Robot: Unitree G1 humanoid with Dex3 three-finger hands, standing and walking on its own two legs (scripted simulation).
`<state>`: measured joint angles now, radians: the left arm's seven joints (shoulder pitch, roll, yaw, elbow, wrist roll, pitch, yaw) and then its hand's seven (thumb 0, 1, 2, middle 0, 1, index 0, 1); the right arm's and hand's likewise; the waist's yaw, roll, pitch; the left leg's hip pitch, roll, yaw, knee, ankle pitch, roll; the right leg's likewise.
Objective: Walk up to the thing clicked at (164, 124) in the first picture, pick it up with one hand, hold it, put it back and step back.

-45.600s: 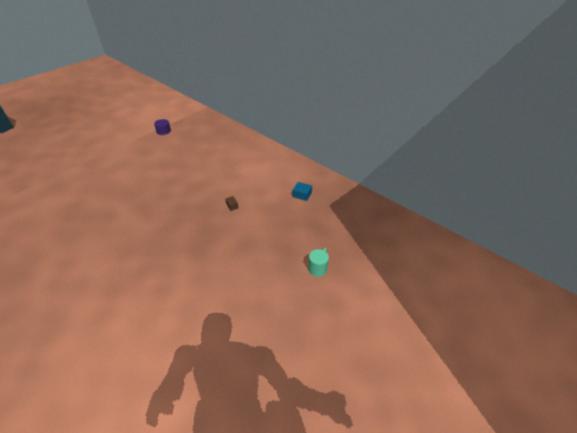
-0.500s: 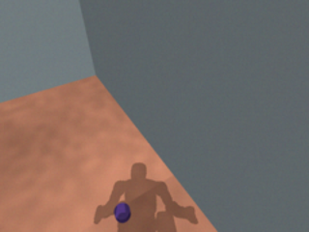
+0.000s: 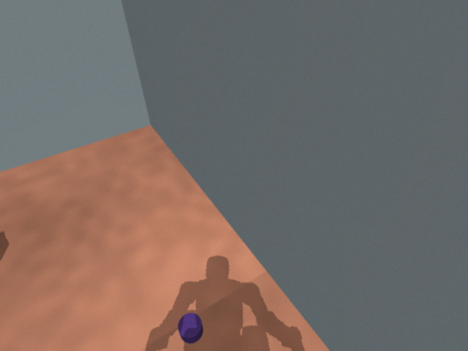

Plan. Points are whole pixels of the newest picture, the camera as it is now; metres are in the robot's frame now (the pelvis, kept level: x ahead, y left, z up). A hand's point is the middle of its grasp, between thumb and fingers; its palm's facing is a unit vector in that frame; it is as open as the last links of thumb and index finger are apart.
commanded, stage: stand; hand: left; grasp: from above
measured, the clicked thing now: (190, 328) +0.45 +0.20 -0.75
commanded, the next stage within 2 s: step back in 1.62 s
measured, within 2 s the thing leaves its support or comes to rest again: neither
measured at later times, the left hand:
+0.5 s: hand out of the picture +0.08 +0.21 -0.16, palm faces +0.01 -0.95 -0.31, open 7.4 cm
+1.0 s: hand out of the picture +0.09 +0.22 -0.15, palm faces +0.00 -0.94 -0.33, open 7.4 cm
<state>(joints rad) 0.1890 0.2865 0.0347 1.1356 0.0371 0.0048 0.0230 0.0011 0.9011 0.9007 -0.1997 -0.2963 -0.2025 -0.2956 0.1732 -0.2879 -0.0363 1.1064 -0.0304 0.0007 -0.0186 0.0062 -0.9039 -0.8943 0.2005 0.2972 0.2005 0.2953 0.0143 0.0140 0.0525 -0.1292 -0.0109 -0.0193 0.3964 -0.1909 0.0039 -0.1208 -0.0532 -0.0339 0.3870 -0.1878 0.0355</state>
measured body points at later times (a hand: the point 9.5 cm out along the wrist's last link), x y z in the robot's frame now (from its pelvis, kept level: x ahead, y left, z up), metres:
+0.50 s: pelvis +0.02 -0.02 +0.00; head +0.02 -0.03 +0.45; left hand +0.08 +0.26 -0.14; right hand +0.08 -0.30 -0.14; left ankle +0.02 +0.12 -0.74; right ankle +0.02 -0.14 -0.74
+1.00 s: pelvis +0.02 -0.02 +0.00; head +0.02 -0.03 +0.45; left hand +0.09 +0.27 -0.13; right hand +0.09 -0.31 -0.14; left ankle +0.02 +0.12 -0.74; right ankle +0.02 -0.14 -0.74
